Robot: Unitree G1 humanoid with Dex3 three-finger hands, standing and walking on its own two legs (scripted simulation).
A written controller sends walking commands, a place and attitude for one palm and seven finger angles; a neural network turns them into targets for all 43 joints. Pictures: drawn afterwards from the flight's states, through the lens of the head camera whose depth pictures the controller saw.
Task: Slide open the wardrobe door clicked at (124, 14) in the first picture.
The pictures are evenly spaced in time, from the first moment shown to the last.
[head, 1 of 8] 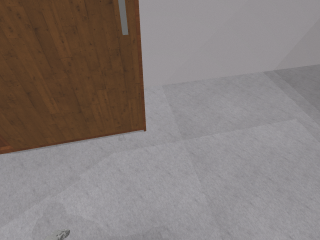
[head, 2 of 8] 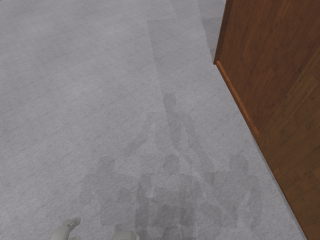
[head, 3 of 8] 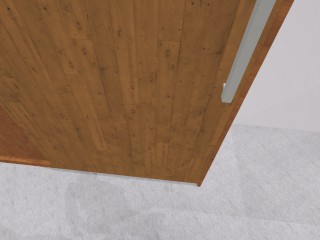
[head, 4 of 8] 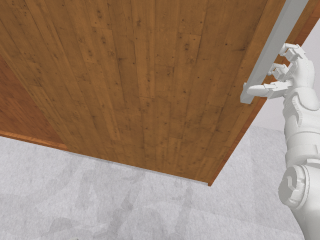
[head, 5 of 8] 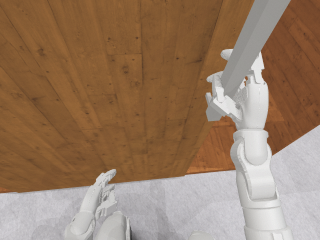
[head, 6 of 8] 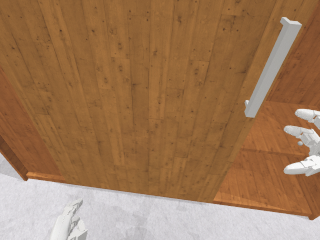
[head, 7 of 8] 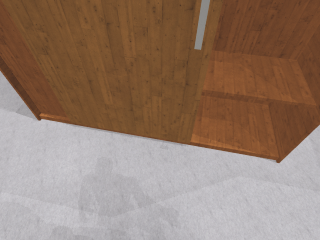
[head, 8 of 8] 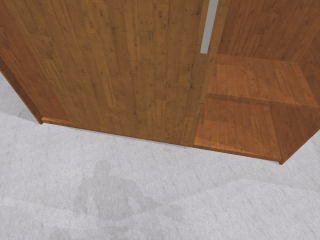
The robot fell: no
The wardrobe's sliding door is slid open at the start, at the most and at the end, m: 0.00 0.63 0.62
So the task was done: yes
